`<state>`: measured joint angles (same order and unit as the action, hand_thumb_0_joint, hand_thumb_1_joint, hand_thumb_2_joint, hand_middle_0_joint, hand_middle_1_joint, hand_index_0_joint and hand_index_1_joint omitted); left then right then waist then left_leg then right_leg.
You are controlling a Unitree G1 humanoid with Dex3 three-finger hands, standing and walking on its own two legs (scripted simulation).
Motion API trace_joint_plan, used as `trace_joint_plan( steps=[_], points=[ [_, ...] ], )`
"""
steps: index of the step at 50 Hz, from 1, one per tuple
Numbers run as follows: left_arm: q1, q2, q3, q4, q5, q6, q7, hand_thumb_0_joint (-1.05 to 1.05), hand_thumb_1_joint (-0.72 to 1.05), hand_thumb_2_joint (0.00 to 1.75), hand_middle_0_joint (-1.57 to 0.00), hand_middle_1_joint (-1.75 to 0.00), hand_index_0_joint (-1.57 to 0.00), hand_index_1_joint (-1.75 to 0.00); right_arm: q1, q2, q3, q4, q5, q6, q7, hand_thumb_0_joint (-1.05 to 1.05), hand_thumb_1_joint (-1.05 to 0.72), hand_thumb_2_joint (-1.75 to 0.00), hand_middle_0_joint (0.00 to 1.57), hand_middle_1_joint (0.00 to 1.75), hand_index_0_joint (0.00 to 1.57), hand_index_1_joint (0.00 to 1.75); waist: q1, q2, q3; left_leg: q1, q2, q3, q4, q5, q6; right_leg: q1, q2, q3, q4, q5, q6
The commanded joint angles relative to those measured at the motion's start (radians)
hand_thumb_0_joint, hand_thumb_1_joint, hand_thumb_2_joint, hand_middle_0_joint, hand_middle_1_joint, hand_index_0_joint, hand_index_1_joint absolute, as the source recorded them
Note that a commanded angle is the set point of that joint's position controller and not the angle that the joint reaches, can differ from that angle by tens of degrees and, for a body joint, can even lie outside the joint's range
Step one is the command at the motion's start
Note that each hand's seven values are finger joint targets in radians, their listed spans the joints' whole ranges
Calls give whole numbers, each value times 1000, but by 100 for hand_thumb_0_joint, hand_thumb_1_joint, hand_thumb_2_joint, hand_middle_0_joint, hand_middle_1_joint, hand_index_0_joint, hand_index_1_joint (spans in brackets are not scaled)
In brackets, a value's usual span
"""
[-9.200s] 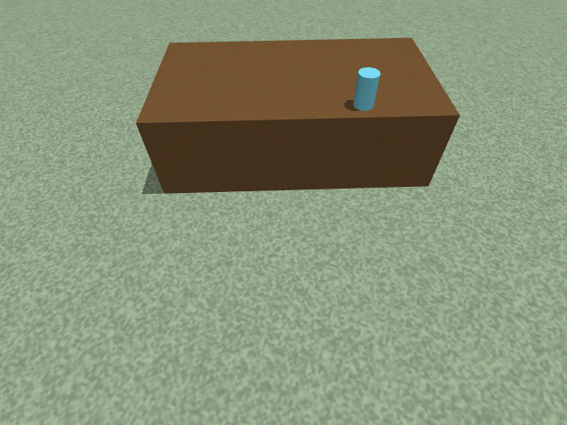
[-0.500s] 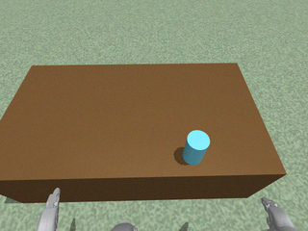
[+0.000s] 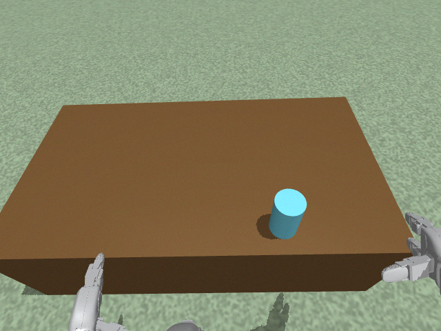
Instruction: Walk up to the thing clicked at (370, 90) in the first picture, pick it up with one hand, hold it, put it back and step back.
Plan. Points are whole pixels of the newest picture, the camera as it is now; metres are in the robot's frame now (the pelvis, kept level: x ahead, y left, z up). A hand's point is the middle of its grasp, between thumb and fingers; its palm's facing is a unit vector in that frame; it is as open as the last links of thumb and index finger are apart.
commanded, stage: go down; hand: right
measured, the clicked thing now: (286, 214) +0.46 -0.15 -0.24
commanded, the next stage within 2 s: approach in 1.44 s
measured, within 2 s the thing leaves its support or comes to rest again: neither
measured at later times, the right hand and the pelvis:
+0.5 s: hand (406, 210) +0.34 -0.33 +0.01, palm faces +0.08 +0.99 -0.14, open 17.6 cm; pelvis -0.01 +0.00 +0.01, yaw +2 degrees
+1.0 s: hand (413, 191) +0.37 -0.34 +0.03, palm faces +0.09 +0.99 -0.09, open 17.3 cm; pelvis +0.00 -0.01 +0.00, yaw +2 degrees
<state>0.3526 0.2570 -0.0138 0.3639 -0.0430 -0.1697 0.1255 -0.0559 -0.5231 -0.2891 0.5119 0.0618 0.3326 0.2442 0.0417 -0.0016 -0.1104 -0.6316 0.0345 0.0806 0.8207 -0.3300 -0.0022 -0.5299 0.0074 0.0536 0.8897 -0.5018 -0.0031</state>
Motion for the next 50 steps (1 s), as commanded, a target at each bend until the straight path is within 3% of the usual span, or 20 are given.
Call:
trace_joint_plan(
  steps=[1, 5, 7, 10, 12, 17, 18, 22, 24, 27, 30, 32, 34, 35, 37, 39, 41, 42, 45, 50],
  points=[
    [-9, 134, 49, -91, 0, -65, -1, 0, -52, 4, -6, -5, -6, -5, -312, -268, -82, 0, 10, -91, 74, 0, 53, -4, 5, 5, 5, 5, 13, -98, -116, 147, -11, -22, -101, 160, 16, -14, -7, 0, -174, 318, -1],
    [-99, 208, 108, -172, 3, -86, 5, 0, -53, 4, -6, -5, -6, -5, -430, -354, -126, 79, 16, -168, 95, 0, 53, -4, 5, 5, 5, 5, 10, -24, -166, 173, -16, -25, -127, 80, 14, -22, -8, 4, -198, 189, -18],
    [-119, 212, 92, -231, -1, -85, 9, 0, -53, 5, -5, -5, -6, -5, -471, -428, -167, 99, 19, -208, 97, 0, 55, -4, 4, 5, 5, 5, -13, -15, -232, 242, -17, -25, -130, 106, 15, -9, -5, 5, -207, 219, -18],
    [-41, 162, 59, -138, 1, -64, 5, 0, -53, 5, -5, -5, -5, -4, -473, -423, -176, 213, 30, -261, 110, 0, 60, -4, 4, 6, 4, 6, -15, -54, -198, 240, -19, -34, -128, 131, 25, -13, -3, -1, -209, 261, -12],
    [-35, 160, 52, -147, 4, -67, 4, 0, -54, 6, -5, -5, -5, -5, -507, -474, -201, 221, 21, -294, 113, 0, 59, -4, 4, 5, 4, 5, -23, -91, -243, 261, -16, -42, -126, 171, 29, -7, 0, -12, -205, 303, -8],
    [-78, 195, 83, -114, 16, -70, 0, 0, -54, 5, -5, -5, -5, -5, -555, -482, -190, 319, 20, -353, 141, 0, 56, -4, 4, 5, 4, 5, -1, -148, -193, 206, -21, -48, -137, 168, 37, -9, -7, -17, -209, 308, -1],
    [-42, 168, 65, -37, 18, -67, -6, 0, -54, 5, -5, -5, -5, -5, -592, -472, -177, 301, 27, -369, 151, 0, 56, -4, 4, 5, 4, 5, 1, -162, -172, 192, -23, -45, -135, 160, 38, -23, -10, -14, -213, 299, -1],
    [-121, 182, 57, -126, 16, -85, -6, 0, -55, 6, -5, -5, -5, -5, -655, -493, -184, 306, 40, -415, 180, 0, 56, -4, 4, 5, 4, 5, 32, -130, -293, 212, -25, -48, -135, 206, 34, 39, -16, -9, -195, 349, -1],
    [-44, 159, 42, -4, 19, -73, -5, 0, -54, 6, -5, -5, -5, -5, -658, -488, -175, 340, 47, -429, 196, 0, 55, -4, 5, 5, 5, 5, 39, -147, -264, 170, -31, -43, -126, 225, 34, 52, -21, -4, -187, 416, 4],
    [-99, 257, 119, -104, 19, -82, 6, 0, -55, 6, -5, -5, -5, -5, -671, -538, -208, 351, 53, -449, 203, 0, 53, -4, 5, 5, 5, 5, 53, -112, -350, 192, -32, -40, -125, 266, 30, 112, -23, 2, -171, 487, 5],
    [-12, 180, 68, 17, 19, -61, -7, 0, -54, 6, -5, -5, -5, -5, -630, -521, -202, 411, 50, -454, 212, 0, 51, -4, 5, 4, 5, 4, 39, -127, -264, 184, -29, -43, -124, 272, 34, 50, -12, -8, -170, 478, 2],
    [-59, 184, 72, -21, 17, -66, -11, 0, -55, 6, -5, -5, -5, -5, -679, -559, -223, 393, 47, -472, 215, 0, 50, -3, 6, 4, 5, 4, 42, -115, -297, 222, -22, -51, -117, 304, 35, 19, -5, -12, -169, 450, -3],
    [-99, 245, 115, -99, 19, -69, -7, 0, -54, 6, -5, -5, -5, -5, -678, -570, -226, 402, 44, -473, 217, 0, 52, -3, 6, 4, 5, 4, 44, -105, -313, 217, -26, -47, -120, 302, 34, 43, -9, -9, -168, 473, 1],
    [-70, 200, 70, -61, 18, -63, -14, 0, -54, 6, -5, -5, -5, -5, -646, -555, -221, 425, 43, -471, 220, 0, 51, -3, 6, 4, 5, 4, 24, -127, -281, 209, -30, -42, -122, 281, 35, 37, -10, -7, -173, 475, 4],
    [-56, 153, 37, -20, 19, -59, -22, 0, -54, 6, -5, -5, -5, -5, -669, -552, -221, 436, 46, -484, 228, 0, 52, -3, 6, 4, 5, 4, 18, -162, -250, 180, -34, -40, -123, 251, 39, 26, -16, -1, -176, 481, 10],
    [-71, 190, 76, -50, 18, -63, -24, 0, -54, 6, -5, -5, -5, -5, -677, -570, -235, 434, 54, -492, 237, 0, 52, -3, 6, 4, 5, 4, 29, -157, -282, 173, -35, -43, -119, 253, 41, 37, -21, 0, -170, 488, 11],
    [-60, 180, 61, -55, 18, -58, -29, 0, -54, 5, -5, -5, -5, -5, -681, -593, -242, 417, 52, -498, 241, 0, 50, -3, 6, 4, 5, 4, 26, -165, -320, 215, -33, -45, -116, 280, 42, 39, -15, -3, -170, 501, 11],
    [-86, 218, 84, -125, 18, -64, -26, 0, -54, 5, -5, -5, -5, -5, -685, -593, -244, 417, 53, -501, 244, 0, 50, -3, 6, 4, 5, 4, 34, -151, -349, 211, -36, -42, -115, 295, 39, 74, -21, 0, -163, 538, 15],
    [-25, 187, 70, -28, 19, -55, -29, 0, -54, 6, -5, -5, -5, -5, -696, -598, -255, 431, 61, -510, 254, 0, 48, -4, 6, 4, 5, 4, 36, -190, -324, 183, -37, -45, -105, 314, 42, 69, -19, -1, -147, 585, 18],
    [-95, 213, 78, -98, 20, -63, -30, 0, -54, 6, -5, -5, -5, -5, -744, -631, -265, 439, 55, -527, 257, 0, 49, -3, 6, 4, 6, 4, 46, -146, -318, 200, -34, -47, -109, 285, 37, 17, -16, -4, -154, 473, 7]
  ],
)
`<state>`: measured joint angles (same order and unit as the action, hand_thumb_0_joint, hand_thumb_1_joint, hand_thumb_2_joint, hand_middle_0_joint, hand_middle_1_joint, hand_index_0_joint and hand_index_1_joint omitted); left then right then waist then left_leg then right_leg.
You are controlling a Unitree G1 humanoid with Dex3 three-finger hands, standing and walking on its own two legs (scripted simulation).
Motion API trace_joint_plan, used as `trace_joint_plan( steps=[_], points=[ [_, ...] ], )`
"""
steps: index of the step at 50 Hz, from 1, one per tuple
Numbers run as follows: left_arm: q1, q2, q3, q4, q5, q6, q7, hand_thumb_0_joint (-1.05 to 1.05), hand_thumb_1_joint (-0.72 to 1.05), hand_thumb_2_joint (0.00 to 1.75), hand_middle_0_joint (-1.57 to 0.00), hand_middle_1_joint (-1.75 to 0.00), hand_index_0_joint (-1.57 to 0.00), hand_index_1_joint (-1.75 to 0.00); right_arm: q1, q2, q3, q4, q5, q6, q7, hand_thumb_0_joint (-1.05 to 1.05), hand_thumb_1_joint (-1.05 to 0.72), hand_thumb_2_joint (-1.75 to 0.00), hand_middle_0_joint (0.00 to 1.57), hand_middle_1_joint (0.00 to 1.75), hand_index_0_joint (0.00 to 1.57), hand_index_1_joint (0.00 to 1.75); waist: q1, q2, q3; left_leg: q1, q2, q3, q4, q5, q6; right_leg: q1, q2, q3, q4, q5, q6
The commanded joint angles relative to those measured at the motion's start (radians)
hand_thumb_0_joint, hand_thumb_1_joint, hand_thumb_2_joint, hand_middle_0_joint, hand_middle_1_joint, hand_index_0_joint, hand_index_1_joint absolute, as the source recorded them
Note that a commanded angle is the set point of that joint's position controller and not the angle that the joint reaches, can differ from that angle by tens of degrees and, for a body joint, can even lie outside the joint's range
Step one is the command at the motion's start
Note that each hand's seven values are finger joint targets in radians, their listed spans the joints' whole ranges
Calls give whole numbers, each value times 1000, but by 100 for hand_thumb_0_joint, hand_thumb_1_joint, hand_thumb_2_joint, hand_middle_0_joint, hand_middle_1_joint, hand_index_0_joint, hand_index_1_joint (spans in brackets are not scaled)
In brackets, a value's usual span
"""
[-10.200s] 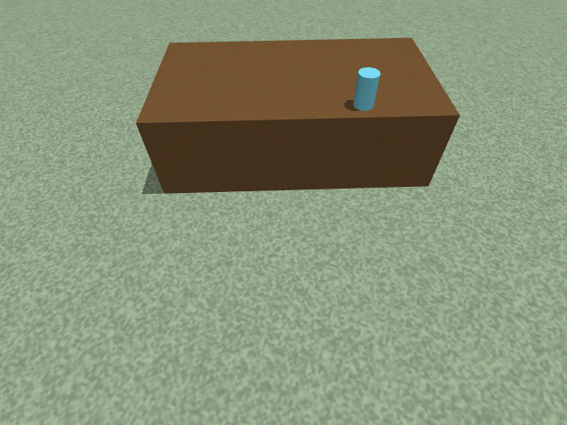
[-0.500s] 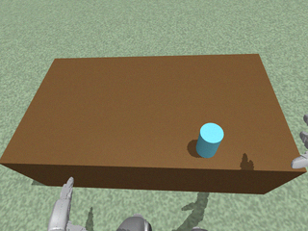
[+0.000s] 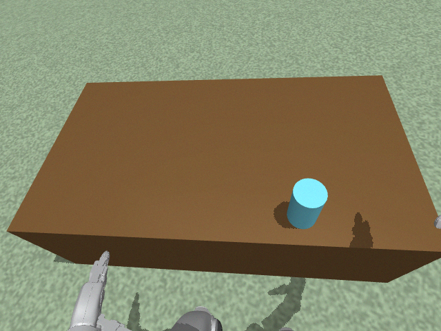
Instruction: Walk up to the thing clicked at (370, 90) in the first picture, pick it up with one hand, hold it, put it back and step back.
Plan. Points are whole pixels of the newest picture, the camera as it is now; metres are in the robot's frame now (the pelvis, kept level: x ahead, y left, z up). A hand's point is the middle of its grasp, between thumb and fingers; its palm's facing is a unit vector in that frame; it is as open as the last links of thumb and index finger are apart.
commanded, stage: go down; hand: right
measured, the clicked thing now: (305, 204) +0.46 -0.16 -0.24
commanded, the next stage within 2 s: approach in 0.44 s
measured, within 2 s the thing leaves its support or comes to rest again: neither
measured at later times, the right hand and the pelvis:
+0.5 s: hand out of the picture +0.38 -0.36 +0.04, palm faces +0.12 +0.99 -0.07, open 17.3 cm; pelvis -0.01 +0.00 -0.01, yaw +0 degrees
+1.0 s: hand (388, 203) +0.39 -0.30 -0.09, palm faces +0.07 +0.99 +0.09, open 17.5 cm; pelvis -0.03 +0.00 -0.08, yaw +0 degrees
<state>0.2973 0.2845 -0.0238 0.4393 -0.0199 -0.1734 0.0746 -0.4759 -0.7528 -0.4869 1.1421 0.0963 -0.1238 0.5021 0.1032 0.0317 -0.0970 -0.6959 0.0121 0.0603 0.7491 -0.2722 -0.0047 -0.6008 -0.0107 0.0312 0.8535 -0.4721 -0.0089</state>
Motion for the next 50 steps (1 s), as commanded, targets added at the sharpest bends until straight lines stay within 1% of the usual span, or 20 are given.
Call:
trace_joint_plan(
  steps=[1, 3, 4, 5, 6, 8, 12, 13, 14, 18, 24, 27, 28, 29, 31, 35, 38, 41, 47, 50],
  points=[
    [-14, 156, 64, -138, -3, -55, 17, 0, -54, 6, -5, -5, -5, -5, -309, -391, -58, -172, 16, -69, 4, 0, 49, -4, 6, 4, 6, 4, -16, -205, -318, 258, -9, -31, -37, 220, 42, 74, 7, 15, -118, 431, 12],
    [-1, 146, 63, -131, -5, -55, 17, 0, -54, 5, -5, -5, -5, -5, -299, -375, -48, -142, 21, -71, 11, 0, 49, -4, 6, 4, 6, 4, -10, -202, -289, 225, -13, -27, -44, 176, 40, 75, 5, 16, -124, 383, 9],
    [-25, 178, 77, -183, -5, -62, 19, 0, -53, 5, -5, -5, -5, -5, -329, -398, -58, -172, 24, -75, 10, 0, 48, -4, 6, 4, 6, 4, -4, -186, -302, 225, -13, -26, -50, 164, 38, 79, 3, 18, -128, 360, 7],
    [5, 165, 72, -144, -1, -60, 19, 0, -54, 5, -5, -5, -5, -5, -332, -401, -59, -154, 24, -73, 16, 0, 49, -4, 6, 4, 6, 4, -3, -200, -317, 227, -14, -24, -42, 182, 39, 83, 2, 20, -124, 387, 12],
    [-9, 201, 97, -182, -2, -62, 20, 0, -54, 5, -5, -5, -5, -5, -332, -430, -78, -167, 26, -74, 16, 0, 49, -4, 6, 4, 5, 4, -5, -197, -355, 237, -14, -23, -41, 198, 39, 102, 1, 22, -119, 418, 13],
    [38, 180, 89, -149, -5, -53, 17, 0, -54, 6, -5, -5, -5, -5, -346, -434, -77, -169, 26, -69, 24, 0, 49, -3, 6, 4, 6, 4, -2, -215, -355, 237, -11, -27, -34, 224, 40, 104, 7, 21, -111, 451, 13],
    [-12, 158, 65, -143, -1, -59, 15, 0, -55, 6, -5, -5, -5, -5, -378, -431, -81, -138, 27, -82, 33, 0, 53, -4, 6, 5, 5, 5, -6, -206, -343, 218, -9, -31, -21, 218, 44, 63, 5, 22, -95, 435, 12],
    [-24, 181, 79, -188, -2, -64, 19, 0, -55, 6, -5, -5, -4, -5, -387, -441, -86, -131, 28, -83, 34, 0, 52, -4, 6, 5, 5, 5, 3, -183, -354, 217, -12, -26, -21, 215, 42, 68, 0, 27, -94, 445, 13],
    [-22, 176, 74, -166, -2, -60, 17, 0, -55, 6, -5, -5, -5, -5, -385, -459, -90, -143, 25, -87, 33, 0, 52, -4, 6, 4, 6, 4, -12, -202, -356, 222, -12, -25, -18, 203, 43, 62, 3, 28, -96, 440, 12],
    [-28, 181, 68, -194, 2, -65, 20, 0, -54, 5, -5, -5, -5, -5, -412, -466, -83, -111, 19, -94, 39, 0, 51, -4, 6, 5, 6, 5, 0, -198, -323, 203, -14, -26, -30, 151, 39, 42, 5, 23, -109, 331, 9],
    [21, 183, 69, -178, 5, -67, 22, 0, -55, 6, -5, -5, -5, -5, -417, -499, -100, -115, 27, -95, 55, 0, 52, -5, 6, 5, 5, 5, 2, -232, -365, 189, -16, -24, -21, 169, 41, 79, 2, 27, -93, 398, 15],
    [-52, 194, 71, -247, 5, -75, 21, 0, -58, 7, -5, -3, -3, -5, -447, -486, -96, -115, 33, -104, 61, 0, 61, -4, 4, 6, 5, 6, 7, -221, -373, 175, -18, -24, -12, 182, 42, 66, -5, 34, -79, 441, 19],
    [16, 167, 53, -163, 8, -69, 18, 0, -55, 5, -4, -4, -4, -4, -391, -449, -84, -52, 29, -97, 64, 0, 53, -5, 6, 5, 6, 5, 3, -229, -361, 170, -18, -25, -1, 197, 46, 60, -2, 31, -74, 463, 22],
    [-7, 156, 39, -185, 8, -71, 15, 0, -56, 6, -4, -3, -3, -4, -405, -422, -72, -66, 38, -105, 71, 0, 53, -5, 6, 5, 6, 5, 7, -206, -348, 151, -20, -25, 3, 200, 45, 44, -4, 34, -62, 477, 22],
    [-14, 129, 20, -162, 8, -75, 9, 0, -55, 5, -4, -3, -3, -4, -382, -378, -61, -15, 51, -120, 78, 0, 52, -4, 7, 5, 6, 5, 14, -181, -292, 117, -20, -25, 18, 167, 43, -20, -2, 31, -49, 413, 14],
    [-45, 188, 66, -285, 12, -98, 7, 0, -56, 6, -4, -3, -3, -5, -381, -320, -65, -19, 90, -190, 90, 0, 54, -5, 6, 5, 6, 5, 58, -98, -357, 99, -15, -33, 54, 139, 33, -74, 8, 32, -6, 295, -4],
    [14, 157, 56, -265, 9, -105, -4, 0, -57, 6, -4, -3, -3, -5, -374, -298, -104, -30, 138, -287, 102, 0, 56, -5, 6, 5, 6, 5, 67, -97, -365, 57, -9, -45, 122, 169, 31, -148, 20, 32, 70, 310, -9],
    [20, 182, 92, -362, 13, -121, -10, 0, -57, 6, -4, -3, -3, -5, -358, -309, -155, -30, 168, -388, 108, 0, 55, -4, 7, 5, 7, 5, 82, -110, -434, -10, -9, -52, 212, 173, 32, -214, 21, 35, 156, 330, -3],
    [109, 187, 137, -468, 43, -138, -42, 0, -56, 6, -4, -3, -2, -4, -368, -311, -217, -34, 161, -539, 104, 0, 59, -2, 7, 4, 7, 4, 106, -256, -477, -193, -18, -46, 369, 123, 46, -282, 12, 44, 300, 424, 25],
    [104, 204, 173, -493, 57, -149, -54, 0, -56, 6, -4, -3, -3, -4, -404, -299, -217, -66, 149, -582, 93, 0, 60, -1, 7, 4, 7, 4, 129, -314, -482, -301, -21, -41, 428, 50, 47, -319, -1, 47, 351, 372, 32]
  ],
)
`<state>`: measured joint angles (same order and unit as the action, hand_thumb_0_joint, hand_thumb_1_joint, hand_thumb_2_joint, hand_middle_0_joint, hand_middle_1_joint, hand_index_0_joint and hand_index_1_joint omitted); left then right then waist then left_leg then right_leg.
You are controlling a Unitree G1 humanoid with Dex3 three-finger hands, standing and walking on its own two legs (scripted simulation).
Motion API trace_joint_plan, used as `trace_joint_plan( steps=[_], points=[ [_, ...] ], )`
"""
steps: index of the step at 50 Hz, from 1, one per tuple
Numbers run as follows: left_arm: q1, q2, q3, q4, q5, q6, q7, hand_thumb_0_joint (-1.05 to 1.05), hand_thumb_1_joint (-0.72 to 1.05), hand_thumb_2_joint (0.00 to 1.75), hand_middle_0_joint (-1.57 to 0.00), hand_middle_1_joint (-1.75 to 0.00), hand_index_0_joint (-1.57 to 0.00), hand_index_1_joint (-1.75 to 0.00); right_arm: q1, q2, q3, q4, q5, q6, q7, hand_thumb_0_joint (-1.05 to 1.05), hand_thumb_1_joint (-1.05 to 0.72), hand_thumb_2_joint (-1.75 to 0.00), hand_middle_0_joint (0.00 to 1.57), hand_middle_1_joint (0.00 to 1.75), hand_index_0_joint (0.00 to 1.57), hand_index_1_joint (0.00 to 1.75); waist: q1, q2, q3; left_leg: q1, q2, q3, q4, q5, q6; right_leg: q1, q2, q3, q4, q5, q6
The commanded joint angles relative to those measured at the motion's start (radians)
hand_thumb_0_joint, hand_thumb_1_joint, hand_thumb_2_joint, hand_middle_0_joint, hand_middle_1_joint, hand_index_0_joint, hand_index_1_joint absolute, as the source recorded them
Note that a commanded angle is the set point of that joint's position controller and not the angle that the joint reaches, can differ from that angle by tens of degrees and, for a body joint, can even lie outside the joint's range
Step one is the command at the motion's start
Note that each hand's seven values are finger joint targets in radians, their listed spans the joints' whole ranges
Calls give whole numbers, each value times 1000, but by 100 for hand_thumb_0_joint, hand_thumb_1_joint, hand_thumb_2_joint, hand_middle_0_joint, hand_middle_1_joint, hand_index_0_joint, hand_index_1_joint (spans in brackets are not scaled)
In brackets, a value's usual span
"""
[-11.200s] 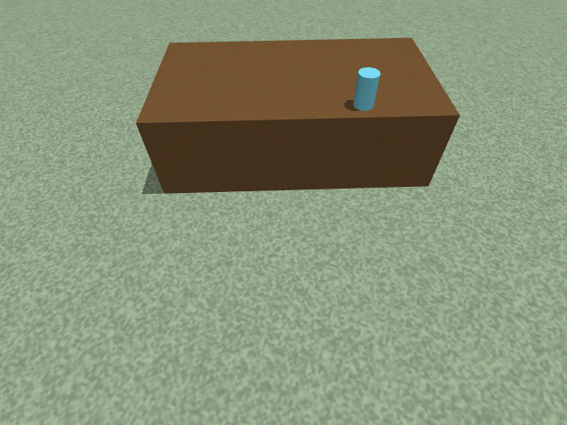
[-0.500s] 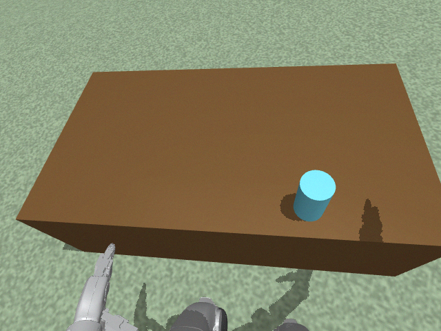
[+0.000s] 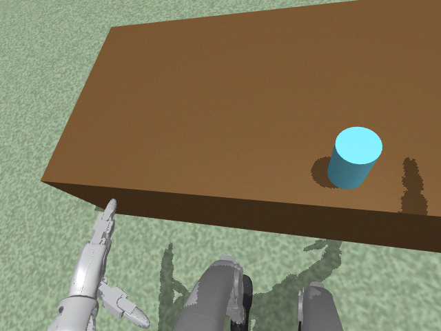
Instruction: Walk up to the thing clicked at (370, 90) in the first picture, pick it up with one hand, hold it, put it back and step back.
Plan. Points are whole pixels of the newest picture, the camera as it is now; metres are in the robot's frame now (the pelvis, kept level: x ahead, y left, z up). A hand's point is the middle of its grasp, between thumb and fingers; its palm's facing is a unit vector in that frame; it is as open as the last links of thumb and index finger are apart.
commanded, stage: approach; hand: right
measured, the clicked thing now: (351, 160) +0.49 -0.16 -0.16
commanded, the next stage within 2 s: close in in 0.16 s
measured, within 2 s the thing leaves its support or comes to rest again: neither
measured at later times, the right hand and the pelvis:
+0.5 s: hand (380, 172) +0.46 -0.22 -0.17, palm faces +0.05 +1.00 +0.07, open 17.6 cm; pelvis -0.05 -0.01 -0.11, yaw +3 degrees
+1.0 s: hand (356, 170) +0.46 -0.17 -0.16, palm faces +0.06 +1.00 +0.03, open 17.6 cm; pelvis -0.05 +0.00 -0.11, yaw +1 degrees
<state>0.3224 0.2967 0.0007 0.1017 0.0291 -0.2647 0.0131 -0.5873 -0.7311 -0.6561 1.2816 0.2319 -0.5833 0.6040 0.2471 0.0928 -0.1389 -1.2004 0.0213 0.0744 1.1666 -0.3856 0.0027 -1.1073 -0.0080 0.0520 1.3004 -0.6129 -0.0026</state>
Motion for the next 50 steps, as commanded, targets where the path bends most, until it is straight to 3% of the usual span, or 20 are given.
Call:
trace_joint_plan(
  steps=[1, 4, 6, 9, 10, 11, 14, 17, 18, 21, 23, 26, 30, 32, 38, 41, 42, 44, 48, 50],
  points=[
    [59, 196, 152, -188, 12, -64, 2, 0, -54, 5, -4, -4, -3, -4, -312, -314, -45, -216, 9, -135, -12, 0, 61, -1, 7, 4, 7, 4, -14, -388, -456, 174, -33, -49, 27, 127, 38, 181, -12, 35, -84, 492, 30],
    [74, 187, 154, -208, 24, -69, -9, 0, -54, 4, -4, -4, -4, -4, -317, -312, -51, -205, -18, -147, -33, 0, 60, -2, 7, 4, 6, 4, 1, -420, -482, 136, -30, -47, 80, 137, 40, 108, -11, 27, -24, 450, 29],
    [51, 231, 192, -261, 30, -73, -8, 0, -53, 4, -4, -4, -4, -4, -330, -345, -60, -200, -41, -149, -53, 0, 60, -2, 6, 5, 6, 5, 17, -436, -515, 92, -32, -41, 118, 107, 41, 79, -19, 37, 10, 423, 30],
    [13, 250, 211, -415, 33, -80, -13, 0, -54, 4, -4, -4, -4, -4, -364, -359, -65, -217, -68, -150, -87, 0, 59, -3, 6, 5, 6, 5, 46, -438, -638, 118, -33, -38, 157, 154, 43, 55, -13, 36, 65, 428, 25],
    [63, 257, 225, -403, 35, -76, -14, 0, -55, 5, -4, -4, -4, -5, -376, -357, -68, -206, -74, -153, -98, 0, 59, -4, 5, 5, 5, 5, 67, -443, -638, 119, -33, -36, 170, 146, 42, 18, -8, 36, 80, 397, 24],
    [60, 244, 200, -445, 35, -75, -19, 0, -55, 5, -4, -4, -4, -5, -371, -350, -75, -202, -76, -154, -110, 0, 59, -4, 5, 5, 5, 5, 71, -433, -640, 130, -32, -36, 180, 165, 44, -8, -7, 35, 87, 408, 23],
    [142, 261, 245, -447, 27, -65, -26, 0, -55, 4, -5, -5, -5, -5, -332, -289, -45, -128, -93, -146, -143, 0, 59, -2, 6, 4, 6, 4, 116, -406, -552, 68, -33, -42, 190, 83, 41, -120, -2, 39, 115, 252, 15],
    [184, 235, 237, -467, 33, -62, -36, 0, -56, 5, -5, -5, -5, -5, -378, -299, -42, -173, -130, -144, -190, 0, 56, -3, 6, 4, 6, 4, 104, -476, -533, -21, -33, -37, 225, 48, 46, -126, 0, 31, 127, 201, 19],
    [186, 213, 214, -493, 31, -61, -43, 0, -55, 4, -5, -5, -5, -5, -396, -268, -27, -180, -136, -141, -206, 0, 56, -3, 6, 4, 6, 4, 105, -474, -533, -45, -35, -29, 239, 46, 46, -122, 1, 35, 128, 208, 21],
    [177, 244, 260, -535, 35, -63, -44, 0, -56, 5, -5, -5, -5, -5, -460, -266, -20, -277, -157, -142, -260, 0, 54, -2, 7, 4, 6, 4, 106, -538, -576, -69, -31, -23, 253, 19, 48, -88, 1, 38, 124, 172, 24],
    [167, 281, 306, -563, 36, -60, -39, 0, -55, 5, -5, -5, -5, -5, -500, -302, -24, -379, -180, -139, -296, 0, 57, -2, 6, 4, 6, 4, 95, -575, -673, -43, -28, -23, 262, 45, 47, -24, -2, 37, 131, 222, 28],
    [164, 287, 331, -564, 41, -45, -37, 0, -56, 6, -4, -4, -4, -5, -456, -197, 31, -358, -201, -112, -331, 0, 61, -2, 6, 5, 5, 5, 95, -592, -651, -76, -34, -14, 273, 65, 51, 15, -13, 49, 133, 332, 36],
    [198, 249, 321, -515, 39, -19, -46, 0, -57, 7, -4, -4, -3, -5, -369, -65, 77, -243, -215, -79, -366, 0, 61, -3, 5, 5, 5, 5, 102, -507, -491, -131, -37, -1, 274, 28, 50, -88, -17, 64, 116, 281, 36],
    [165, 261, 325, -605, 37, -16, -45, 0, -57, 6, -5, -4, -4, -5, -402, -81, 65, -305, -222, -79, -378, 0, 61, -3, 4, 5, 5, 5, 92, -461, -561, -89, -31, -4, 277, 33, 48, -82, -15, 67, 114, 243, 29],
    [174, 257, 336, -637, 29, -16, -34, 0, -56, 6, -5, -4, -4, -5, -428, -22, 85, -224, -218, -100, -418, 0, 61, -5, 4, 6, 4, 6, 128, -301, -477, -11, -27, -18, 247, -7, 33, -268, 9, 34, 124, 68, -3],
    [207, 245, 333, -697, 28, -17, -35, 0, -55, 5, -5, -5, -4, -5, -471, -26, 84, -271, -226, -118, -439, 0, 59, -5, 4, 6, 4, 6, 139, -313, -515, 24, -24, -35, 236, -7, 30, -253, 13, 20, 126, 60, -6],
    [221, 231, 325, -686, 29, -16, -37, 0, -55, 5, -5, -4, -4, -5, -454, -38, 80, -266, -229, -121, -449, 0, 60, -4, 4, 6, 4, 6, 123, -322, -524, 40, -24, -45, 233, -6, 29, -259, 13, 12, 133, 63, -7],
    [260, 203, 309, -669, 30, -17, -42, 0, -54, 4, -5, -5, -5, -5, -480, -6, 108, -283, -239, -127, -455, 0, 57, -5, 4, 6, 4, 6, 130, -346, -520, 34, -22, -53, 235, 1, 28, -260, 17, 4, 143, 69, -4],
    [253, 228, 351, -686, 29, -22, -42, 0, -61, 10, -4, -3, -2, -6, -485, -9, 125, -335, -251, -130, -470, 0, 51, -5, 6, 5, 6, 5, 126, -414, -560, 4, -22, -48, 244, 23, 32, -190, 16, 2, 138, 97, 2],
    [273, 192, 320, -675, 35, -25, -49, 0, -61, 9, -5, -3, -2, -6, -490, 56, 161, -327, -252, -125, -472, 0, 46, -6, 7, 5, 6, 5, 132, -407, -555, 5, -22, -48, 247, 32, 32, -199, 18, 0, 149, 109, 3]
  ],
)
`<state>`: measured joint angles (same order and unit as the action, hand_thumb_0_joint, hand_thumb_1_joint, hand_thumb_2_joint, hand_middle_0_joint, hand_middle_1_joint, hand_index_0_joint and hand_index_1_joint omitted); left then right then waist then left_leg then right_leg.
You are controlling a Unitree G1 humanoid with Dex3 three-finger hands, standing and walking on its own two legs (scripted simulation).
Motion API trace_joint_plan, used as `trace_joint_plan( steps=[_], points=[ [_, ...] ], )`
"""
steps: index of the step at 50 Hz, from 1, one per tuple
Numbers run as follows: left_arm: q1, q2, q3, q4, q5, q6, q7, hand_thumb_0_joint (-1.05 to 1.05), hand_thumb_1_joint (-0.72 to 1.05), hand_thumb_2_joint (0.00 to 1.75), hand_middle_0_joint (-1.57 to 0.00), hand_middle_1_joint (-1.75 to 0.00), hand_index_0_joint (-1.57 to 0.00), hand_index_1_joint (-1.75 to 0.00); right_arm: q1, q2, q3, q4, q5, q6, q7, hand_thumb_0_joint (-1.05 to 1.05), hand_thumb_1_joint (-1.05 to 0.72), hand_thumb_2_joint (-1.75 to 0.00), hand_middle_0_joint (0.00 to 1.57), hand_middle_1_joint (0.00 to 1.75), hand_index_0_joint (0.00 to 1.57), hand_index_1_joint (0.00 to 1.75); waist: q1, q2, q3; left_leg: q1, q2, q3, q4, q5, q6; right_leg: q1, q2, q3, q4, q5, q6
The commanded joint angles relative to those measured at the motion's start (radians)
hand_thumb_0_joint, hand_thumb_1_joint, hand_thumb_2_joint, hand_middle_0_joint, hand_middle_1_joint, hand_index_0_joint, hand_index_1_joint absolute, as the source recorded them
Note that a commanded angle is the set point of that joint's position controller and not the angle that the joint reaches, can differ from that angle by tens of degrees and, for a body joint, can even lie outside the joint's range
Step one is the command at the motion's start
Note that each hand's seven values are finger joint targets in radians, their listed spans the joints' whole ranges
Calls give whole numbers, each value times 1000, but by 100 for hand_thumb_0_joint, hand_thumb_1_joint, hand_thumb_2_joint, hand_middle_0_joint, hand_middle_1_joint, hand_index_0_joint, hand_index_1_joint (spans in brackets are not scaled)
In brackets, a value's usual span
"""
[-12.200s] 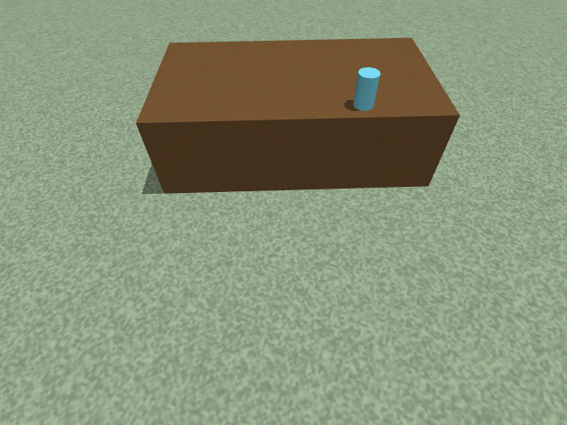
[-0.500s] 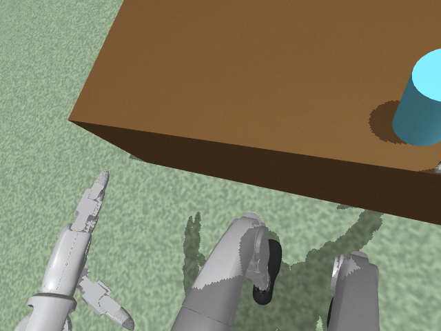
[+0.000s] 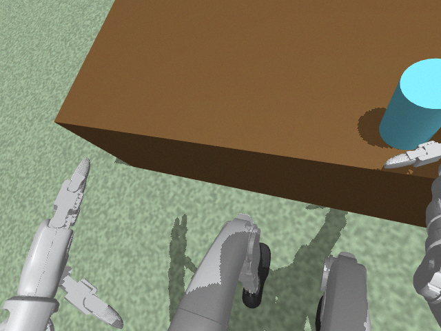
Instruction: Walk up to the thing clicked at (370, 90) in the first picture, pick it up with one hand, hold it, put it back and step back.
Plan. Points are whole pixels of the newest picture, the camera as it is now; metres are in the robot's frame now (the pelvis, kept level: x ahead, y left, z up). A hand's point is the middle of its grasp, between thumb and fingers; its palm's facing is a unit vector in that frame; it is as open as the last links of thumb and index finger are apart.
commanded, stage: close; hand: right
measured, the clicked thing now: (417, 109) +0.53 -0.17 -0.06
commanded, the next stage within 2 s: settle in 0.90 s
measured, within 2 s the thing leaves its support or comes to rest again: leaves its support in 1.36 s
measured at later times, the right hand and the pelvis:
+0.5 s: hand (423, 108) +0.53 -0.18 -0.05, palm faces +0.09 +1.00 +0.02, open 16.4 cm; pelvis +0.00 +0.00 -0.01, yaw +0 degrees
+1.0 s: hand (425, 111) +0.52 -0.18 -0.05, palm faces +0.11 +0.99 +0.00, open 11.6 cm; pelvis +0.00 +0.00 +0.00, yaw +0 degrees
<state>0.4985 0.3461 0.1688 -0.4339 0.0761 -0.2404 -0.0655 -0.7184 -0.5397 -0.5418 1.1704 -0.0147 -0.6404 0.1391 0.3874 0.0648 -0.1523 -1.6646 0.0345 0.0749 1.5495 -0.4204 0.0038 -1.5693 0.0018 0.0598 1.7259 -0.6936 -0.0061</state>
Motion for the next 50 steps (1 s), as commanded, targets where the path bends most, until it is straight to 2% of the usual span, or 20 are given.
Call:
trace_joint_plan(
  steps=[1, 5, 7, 9, 12, 15, 17, 19, 22, 25, 27, 29, 33, 34, 35, 38, 40, 42, 45, 50],
  points=[
    [101, 132, 144, -116, -12, -51, 29, 0, -61, 10, -4, -3, -2, -6, -359, -132, 45, -228, -2, -68, -8, 0, 48, -4, 8, 4, 7, 4, -13, -385, -542, 472, -33, -55, -136, 80, 30, 259, 7, -10, -267, 204, 7],
    [88, 141, 124, -140, -9, -50, 27, 0, -59, 8, -5, -4, -3, -6, -368, -173, 26, -238, -13, -63, -20, 0, 54, 0, 18, 2, 16, 2, -31, -385, -555, 476, -32, -47, -118, 94, 31, 255, 7, -5, -270, 228, 9],
    [85, 129, 111, -132, -9, -46, 28, 0, -58, 7, -5, -4, -4, -6, -384, -138, 48, -195, -19, -60, -21, 0, 50, 0, 20, 2, 18, 2, -10, -350, -528, 452, -32, -41, -112, 88, 31, 232, 9, 1, -261, 222, 6],
    [69, 153, 128, -154, -9, -47, 35, 0, -58, 7, -5, -4, -4, -6, -408, -196, 8, -207, -20, -63, -33, 0, 52, 0, 22, 3, 20, 3, -9, -337, -566, 473, -32, -48, -110, 92, 28, 227, 7, 4, -252, 222, 2],
    [61, 189, 148, -205, -8, -39, 34, 0, -58, 8, -5, -4, -4, -6, -428, -196, 14, -188, -24, -59, -38, 0, 48, 0, 29, 10, 28, 10, 17, -331, -607, 478, -37, -32, -108, 103, 31, 269, 9, 13, -262, 242, 3],
    [109, 155, 126, -141, -14, -22, 28, 0, -58, 8, -5, -4, -3, -6, -411, -198, 8, -132, -25, -49, -40, 0, 46, -1, 32, 13, 30, 13, 9, -353, -532, 451, -36, -32, -108, 95, 34, 232, 13, 9, -267, 237, 4],
    [88, 164, 142, -148, -20, -21, 28, 0, -58, 7, -5, -4, -3, -6, -413, -203, 17, -112, -36, -40, -35, 0, 47, -1, 32, 13, 30, 13, 13, -343, -511, 423, -34, -35, -108, 64, 32, 219, 11, 10, -268, 194, 2],
    [65, 186, 154, -198, -17, -20, 30, 0, -57, 7, -5, -5, -4, -6, -462, -245, 7, -178, -42, -39, -37, 0, 47, 0, 30, 11, 28, 12, 10, -382, -563, 423, -35, -34, -103, 65, 35, 266, 7, 11, -274, 204, 6],
    [86, 155, 128, -143, -12, -16, 22, 0, -57, 7, -5, -5, -3, -6, -469, -183, 30, -90, -35, -32, -38, 0, 45, -3, 36, 16, 35, 16, 24, -379, -495, 367, -40, -23, -91, 72, 38, 253, 5, 17, -257, 244, 10],
    [63, 189, 161, -178, -17, -18, 29, 0, -58, 8, -5, -4, -3, -6, -468, -272, -18, -138, -38, -35, -41, 0, 47, -5, 38, 19, 37, 19, 16, -376, -542, 400, -36, -29, -87, 90, 35, 251, 3, 14, -246, 245, 7],
    [77, 183, 153, -198, -16, -13, 26, 0, -58, 8, -4, -4, -3, -6, -475, -253, -4, -177, -40, -36, -33, 0, 45, -10, 42, 24, 41, 24, 17, -403, -594, 418, -35, -26, -84, 105, 35, 300, 3, 13, -252, 276, 10],
    [96, 166, 141, -158, -20, -10, 21, 0, -57, 7, -5, -5, -4, -6, -434, -222, 6, -172, -31, -31, -27, 0, 41, -16, 47, 30, 46, 30, -7, -418, -589, 411, -35, -22, -80, 98, 39, 308, 6, 14, -263, 289, 16],
    [95, 185, 162, -199, -25, -11, 22, 0, -57, 7, -4, -4, -3, -6, -428, -208, 23, -271, -22, -18, -22, 0, 36, -25, 60, 42, 59, 42, -8, -446, -667, 431, -38, -18, -91, 113, 39, 382, 1, 18, -272, 324, 19],
    [118, 170, 146, -156, -24, -5, 21, 0, -57, 7, -4, -5, -3, -6, -421, -173, 42, -250, -18, -12, -21, 0, 31, -28, 65, 45, 64, 46, -1, -443, -618, 407, -38, -16, -92, 109, 40, 375, 2, 19, -272, 330, 22],
    [110, 160, 144, -128, -25, -3, 21, 0, -57, 7, -4, -4, -3, -5, -404, -181, 31, -260, -10, -10, -27, 0, 31, -29, 69, 49, 69, 49, -25, -452, -607, 416, -39, -21, -95, 111, 41, 357, 2, 14, -275, 336, 21],
    [70, 182, 175, -107, -28, -1, 27, 0, -57, 7, -4, -4, -3, -5, -371, -151, 40, -198, -13, 1, -38, 0, 26, -35, 82, 57, 81, 58, -11, -382, -511, 387, -40, -19, -106, 81, 37, 293, 3, 16, -280, 269, 12],
    [44, 197, 185, -121, -25, -4, 30, 0, -57, 7, -4, -4, -3, -5, -360, -178, 14, -206, -14, -6, -51, 0, 24, -37, 89, 62, 89, 63, -20, -358, -536, 425, -37, -26, -105, 94, 34, 283, 4, 7, -270, 262, 8],
    [47, 175, 164, -128, -23, -6, 28, 0, -57, 7, -4, -4, -3, -5, -358, -139, 31, -161, -16, -17, -48, 0, 19, -43, 93, 68, 93, 68, 3, -297, -513, 441, -36, -27, -107, 98, 31, 239, 6, 6, -256, 245, 1],
    [23, 177, 151, -178, -23, -5, 36, 0, -56, 6, -4, -4, -4, -5, -396, -211, 1, -176, -24, -38, -50, 0, 12, -49, 94, 72, 94, 72, -3, -280, -545, 509, -32, -48, -125, 87, 26, 194, 8, 2, -257, 206, -8],
    [101, 163, 145, -158, -30, -3, 33, 0, -55, 5, -5, -5, -4, -5, -369, -195, 11, -150, -14, -30, -24, 0, -2, -72, 102, 90, 102, 91, 3, -334, -545, 493, -31, -49, -128, 82, 29, 235, 11, -2, -275, 205, 0]
  ],
)
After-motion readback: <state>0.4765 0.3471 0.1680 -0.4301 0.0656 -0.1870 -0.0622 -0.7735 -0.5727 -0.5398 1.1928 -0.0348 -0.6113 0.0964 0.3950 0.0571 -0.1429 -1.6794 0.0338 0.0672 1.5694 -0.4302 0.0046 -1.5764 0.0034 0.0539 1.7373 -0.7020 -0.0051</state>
